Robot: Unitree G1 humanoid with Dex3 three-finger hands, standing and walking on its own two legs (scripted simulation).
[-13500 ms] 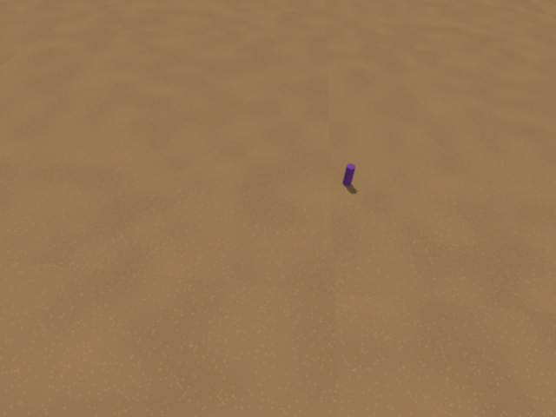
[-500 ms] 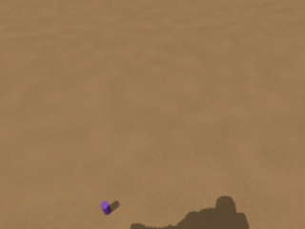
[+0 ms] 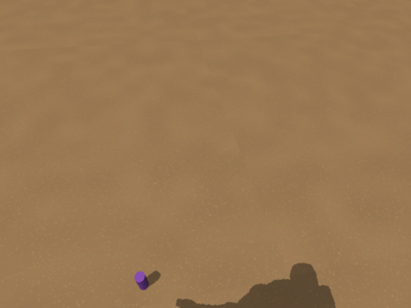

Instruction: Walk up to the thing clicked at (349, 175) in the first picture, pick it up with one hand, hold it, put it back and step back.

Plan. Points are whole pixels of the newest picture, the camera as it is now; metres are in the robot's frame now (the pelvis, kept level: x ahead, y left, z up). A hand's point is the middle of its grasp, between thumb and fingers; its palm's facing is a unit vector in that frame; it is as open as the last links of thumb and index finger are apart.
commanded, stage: stand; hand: left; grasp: from above
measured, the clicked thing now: (141, 280) +0.38 +0.26 -0.72
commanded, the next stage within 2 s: rise first in 0.34 s
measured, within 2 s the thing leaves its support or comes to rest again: neither
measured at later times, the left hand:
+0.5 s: hand out of the picture +0.08 +0.25 -0.15, palm faces +0.02 -0.94 -0.35, open 7.4 cm
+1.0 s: hand out of the picture +0.13 +0.26 -0.22, palm faces -0.11 -0.90 -0.43, open 13.4 cm
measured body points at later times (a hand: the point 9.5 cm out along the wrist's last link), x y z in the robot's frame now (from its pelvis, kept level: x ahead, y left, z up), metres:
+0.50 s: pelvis +0.00 +0.00 +0.00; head +0.01 +0.00 +0.45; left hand +0.08 +0.30 -0.13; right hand +0.08 -0.30 -0.13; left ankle +0.00 +0.14 -0.75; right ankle -0.01 -0.12 -0.75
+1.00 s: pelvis -0.01 +0.01 -0.07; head +0.07 +0.02 +0.37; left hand +0.14 +0.31 -0.19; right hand +0.13 -0.25 -0.17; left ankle +0.00 +0.14 -0.75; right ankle -0.01 -0.12 -0.75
